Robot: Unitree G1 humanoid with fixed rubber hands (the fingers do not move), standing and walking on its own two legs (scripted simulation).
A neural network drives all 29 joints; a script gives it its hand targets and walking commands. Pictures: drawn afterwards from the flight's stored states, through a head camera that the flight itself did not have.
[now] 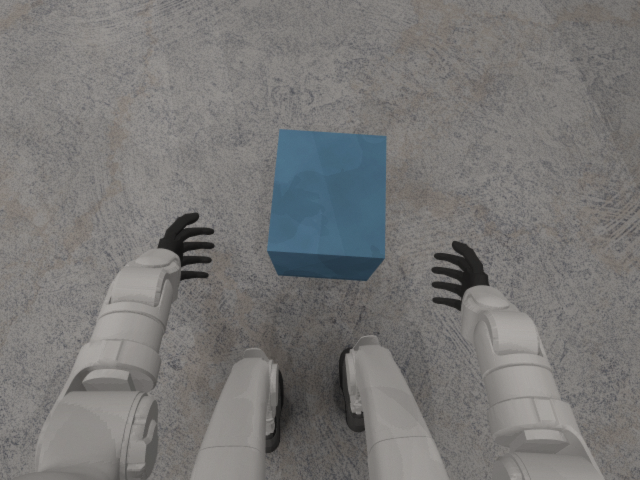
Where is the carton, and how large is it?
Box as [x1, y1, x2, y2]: [267, 129, 385, 280]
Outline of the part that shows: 279,129 267,251 277,273 279,275 366,280 384,258 385,136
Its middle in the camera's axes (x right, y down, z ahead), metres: +0.02 -0.06 +1.00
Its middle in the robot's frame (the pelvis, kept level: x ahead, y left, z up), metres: +0.59 -0.05 -0.54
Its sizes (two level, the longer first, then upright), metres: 0.298 0.254 0.285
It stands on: the floor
